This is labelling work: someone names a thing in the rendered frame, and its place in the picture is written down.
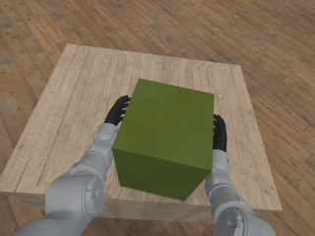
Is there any carton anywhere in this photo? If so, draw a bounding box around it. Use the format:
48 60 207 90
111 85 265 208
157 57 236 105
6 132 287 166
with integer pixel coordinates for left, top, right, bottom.
111 78 215 202

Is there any robot left hand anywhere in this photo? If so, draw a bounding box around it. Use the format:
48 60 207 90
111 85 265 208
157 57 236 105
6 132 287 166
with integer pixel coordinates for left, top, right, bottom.
104 95 131 127

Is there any robot right forearm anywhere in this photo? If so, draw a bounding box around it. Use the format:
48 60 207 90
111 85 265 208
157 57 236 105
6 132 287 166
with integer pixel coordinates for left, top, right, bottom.
205 149 261 223

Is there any robot left forearm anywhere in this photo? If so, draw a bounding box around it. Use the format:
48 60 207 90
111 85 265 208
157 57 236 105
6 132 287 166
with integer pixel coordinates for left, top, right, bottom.
45 123 118 213

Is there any robot right hand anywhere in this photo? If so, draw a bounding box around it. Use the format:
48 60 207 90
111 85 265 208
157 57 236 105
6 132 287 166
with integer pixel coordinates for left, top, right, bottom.
213 114 227 152

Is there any robot left upper arm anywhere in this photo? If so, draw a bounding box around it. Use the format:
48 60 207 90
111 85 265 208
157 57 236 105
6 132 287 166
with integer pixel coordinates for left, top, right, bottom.
10 173 105 236

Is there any robot right upper arm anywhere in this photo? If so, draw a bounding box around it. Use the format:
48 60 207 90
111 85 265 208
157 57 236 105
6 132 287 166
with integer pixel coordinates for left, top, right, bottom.
213 206 277 236

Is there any pedestal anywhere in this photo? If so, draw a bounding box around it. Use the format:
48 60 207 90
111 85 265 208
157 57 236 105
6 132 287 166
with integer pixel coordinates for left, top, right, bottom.
0 43 283 225

